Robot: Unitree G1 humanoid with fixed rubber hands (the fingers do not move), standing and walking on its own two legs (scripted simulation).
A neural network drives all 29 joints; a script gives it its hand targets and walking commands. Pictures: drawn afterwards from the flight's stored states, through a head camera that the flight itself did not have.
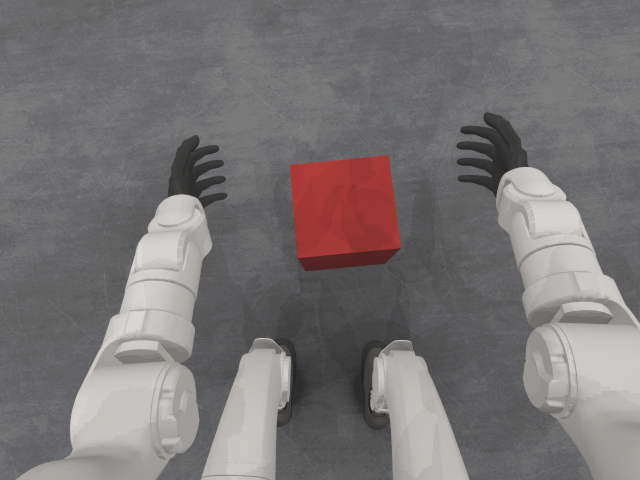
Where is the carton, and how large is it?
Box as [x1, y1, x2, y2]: [290, 155, 400, 270]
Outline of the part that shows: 388,155 290,165 297,257 305,270 384,263 400,248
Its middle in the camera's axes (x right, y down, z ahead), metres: +0.05 -0.04 +0.93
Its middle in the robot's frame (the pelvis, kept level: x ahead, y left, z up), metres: +0.52 -0.01 -0.53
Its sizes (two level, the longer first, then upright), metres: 0.210 0.200 0.250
